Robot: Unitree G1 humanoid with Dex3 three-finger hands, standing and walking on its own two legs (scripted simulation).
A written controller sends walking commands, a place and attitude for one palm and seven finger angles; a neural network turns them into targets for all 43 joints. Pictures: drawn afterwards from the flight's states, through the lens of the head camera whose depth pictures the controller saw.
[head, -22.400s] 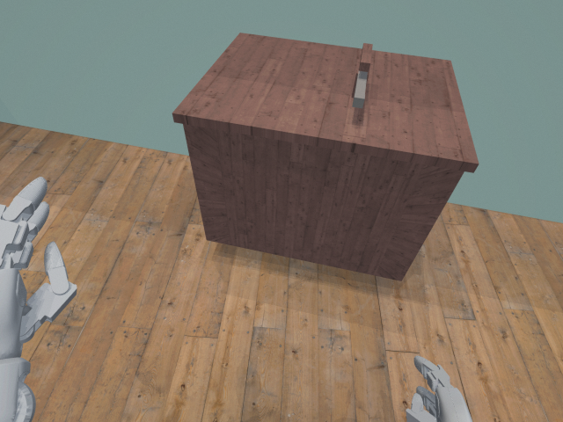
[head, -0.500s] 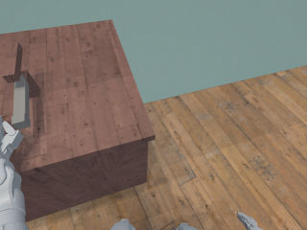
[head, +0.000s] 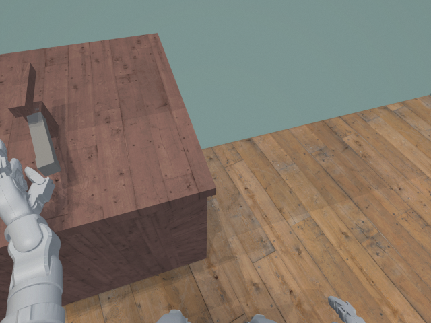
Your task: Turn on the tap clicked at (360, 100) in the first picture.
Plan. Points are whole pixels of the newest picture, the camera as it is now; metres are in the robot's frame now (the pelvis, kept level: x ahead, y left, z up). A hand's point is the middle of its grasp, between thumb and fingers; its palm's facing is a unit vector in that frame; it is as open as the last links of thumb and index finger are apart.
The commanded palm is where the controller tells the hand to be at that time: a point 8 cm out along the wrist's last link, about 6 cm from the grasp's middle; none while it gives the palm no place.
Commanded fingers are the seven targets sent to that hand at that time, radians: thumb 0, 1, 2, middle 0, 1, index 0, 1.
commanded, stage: push the lever round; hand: left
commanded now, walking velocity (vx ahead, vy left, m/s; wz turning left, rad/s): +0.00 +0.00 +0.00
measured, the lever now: (48, 164) +0.37 +0.33 +0.06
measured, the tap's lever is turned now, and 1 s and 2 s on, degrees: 12 43 72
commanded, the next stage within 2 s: lift the hand up off the lever in 2.00 s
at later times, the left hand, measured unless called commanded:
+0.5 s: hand (79, 169) +0.37 +0.27 +0.06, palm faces +0.73 -0.68 -0.08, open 7.6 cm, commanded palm +0.32 +0.29 +0.06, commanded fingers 0.00 0.90 0.90 -0.15 -0.15 -0.15 -0.15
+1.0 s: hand (104, 154) +0.41 +0.24 +0.06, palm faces +0.79 -0.60 -0.09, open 7.6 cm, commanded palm +0.35 +0.25 +0.06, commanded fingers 0.00 0.90 0.90 -0.15 -0.15 -0.15 -0.15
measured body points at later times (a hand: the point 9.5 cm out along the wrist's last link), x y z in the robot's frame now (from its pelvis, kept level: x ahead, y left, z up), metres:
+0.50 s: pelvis +0.00 +0.00 +0.00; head +0.05 +0.00 +0.45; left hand +0.32 +0.31 +0.06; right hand +0.12 -0.25 -0.12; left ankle +0.00 +0.13 -0.69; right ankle +0.01 -0.12 -0.69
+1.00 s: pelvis +0.00 +0.00 +0.00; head +0.06 +0.00 +0.45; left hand +0.36 +0.27 +0.07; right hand +0.11 -0.25 -0.12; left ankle +0.00 +0.13 -0.69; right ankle +0.01 -0.12 -0.69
